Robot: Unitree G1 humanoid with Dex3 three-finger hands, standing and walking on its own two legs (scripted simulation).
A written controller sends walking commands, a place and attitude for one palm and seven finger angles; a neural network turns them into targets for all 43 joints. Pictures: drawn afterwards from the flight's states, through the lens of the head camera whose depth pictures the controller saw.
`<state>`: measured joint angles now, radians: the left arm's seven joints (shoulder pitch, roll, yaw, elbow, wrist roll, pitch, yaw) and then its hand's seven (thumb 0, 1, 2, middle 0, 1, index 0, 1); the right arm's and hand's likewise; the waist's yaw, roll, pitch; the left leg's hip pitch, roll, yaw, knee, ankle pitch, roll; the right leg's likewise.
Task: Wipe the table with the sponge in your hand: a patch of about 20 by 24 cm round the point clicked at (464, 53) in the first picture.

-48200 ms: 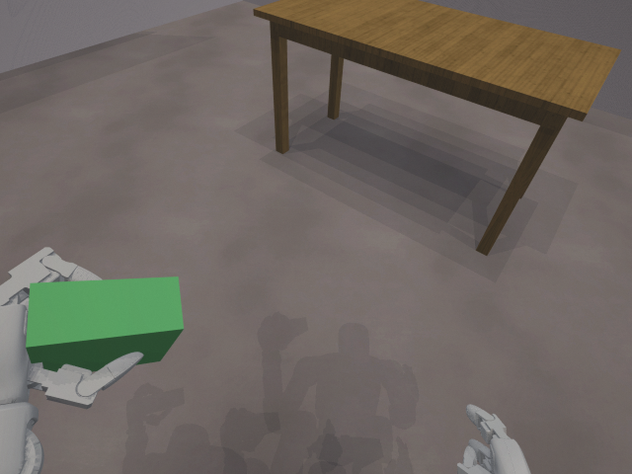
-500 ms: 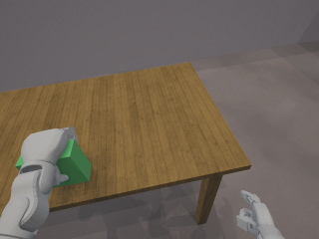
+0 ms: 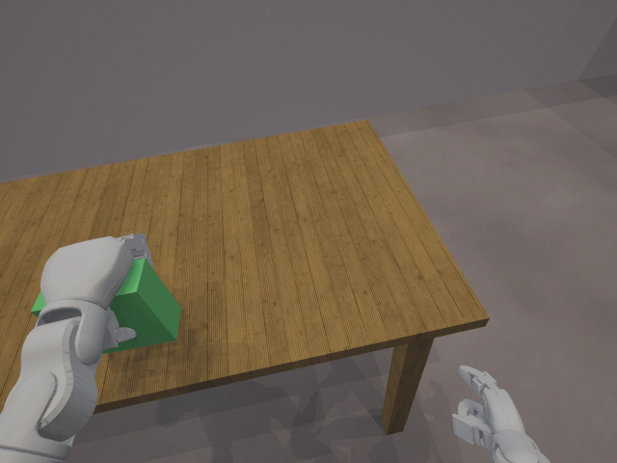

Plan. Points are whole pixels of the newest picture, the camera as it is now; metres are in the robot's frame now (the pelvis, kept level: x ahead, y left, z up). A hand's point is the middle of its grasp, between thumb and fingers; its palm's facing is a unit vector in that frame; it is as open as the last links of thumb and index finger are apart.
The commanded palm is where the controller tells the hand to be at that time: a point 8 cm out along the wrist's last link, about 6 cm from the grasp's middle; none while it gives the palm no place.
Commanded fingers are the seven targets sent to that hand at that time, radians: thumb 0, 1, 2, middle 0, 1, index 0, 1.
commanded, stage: bring the sponge back beside the body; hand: left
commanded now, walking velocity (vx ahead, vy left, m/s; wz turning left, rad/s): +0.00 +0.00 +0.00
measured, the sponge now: (122, 317) +0.25 +0.30 +0.07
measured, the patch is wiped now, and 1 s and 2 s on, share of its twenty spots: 1.00 1.00 1.00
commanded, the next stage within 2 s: step back with the hand held close in 1.54 s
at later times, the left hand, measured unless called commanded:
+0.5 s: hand (101, 316) +0.22 +0.29 +0.11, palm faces +0.04 -0.08 -1.00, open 9.6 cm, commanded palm +0.19 +0.29 +0.18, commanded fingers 0.00 0.10 1.30 -1.20 -1.60 -1.20 -1.60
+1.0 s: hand (94, 342) +0.19 +0.28 +0.11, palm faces +0.05 -0.09 -0.99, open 9.6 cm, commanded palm +0.16 +0.28 +0.18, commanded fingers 0.00 0.10 1.30 -1.20 -1.60 -1.20 -1.60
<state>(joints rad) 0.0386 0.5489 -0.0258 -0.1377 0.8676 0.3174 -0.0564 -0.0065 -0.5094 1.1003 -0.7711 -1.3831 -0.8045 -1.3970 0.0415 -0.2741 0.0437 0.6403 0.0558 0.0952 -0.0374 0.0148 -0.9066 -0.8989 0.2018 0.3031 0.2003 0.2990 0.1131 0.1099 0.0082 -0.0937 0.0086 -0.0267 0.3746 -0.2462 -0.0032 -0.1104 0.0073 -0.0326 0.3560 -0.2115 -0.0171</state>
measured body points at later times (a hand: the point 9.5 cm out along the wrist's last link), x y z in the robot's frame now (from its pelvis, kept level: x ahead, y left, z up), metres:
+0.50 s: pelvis +0.00 +0.00 +0.00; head -0.01 -0.04 +0.45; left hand +0.22 +0.29 +0.17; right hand +0.24 -0.20 -0.08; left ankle -0.03 +0.12 -0.75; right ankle -0.01 -0.11 -0.75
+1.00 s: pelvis -0.01 +0.00 +0.00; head -0.02 -0.04 +0.45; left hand +0.19 +0.28 +0.16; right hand +0.24 -0.20 -0.08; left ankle -0.03 +0.12 -0.75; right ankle -0.01 -0.11 -0.75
